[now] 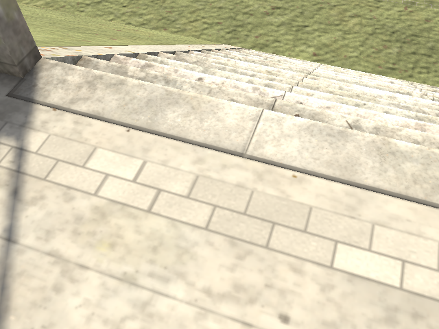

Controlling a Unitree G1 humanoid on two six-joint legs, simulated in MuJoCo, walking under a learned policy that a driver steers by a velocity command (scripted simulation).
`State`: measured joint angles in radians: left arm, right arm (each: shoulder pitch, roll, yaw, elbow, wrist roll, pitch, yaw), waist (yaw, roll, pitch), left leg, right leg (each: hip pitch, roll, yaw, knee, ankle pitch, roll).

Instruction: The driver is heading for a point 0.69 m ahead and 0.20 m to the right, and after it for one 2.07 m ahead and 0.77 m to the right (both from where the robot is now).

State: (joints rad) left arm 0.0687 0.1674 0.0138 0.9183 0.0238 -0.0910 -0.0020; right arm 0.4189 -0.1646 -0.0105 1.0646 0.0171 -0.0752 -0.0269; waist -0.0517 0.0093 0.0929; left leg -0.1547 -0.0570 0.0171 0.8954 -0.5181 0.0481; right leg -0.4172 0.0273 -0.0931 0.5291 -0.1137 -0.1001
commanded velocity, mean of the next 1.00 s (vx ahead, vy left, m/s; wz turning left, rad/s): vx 0.25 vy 0.00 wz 0.00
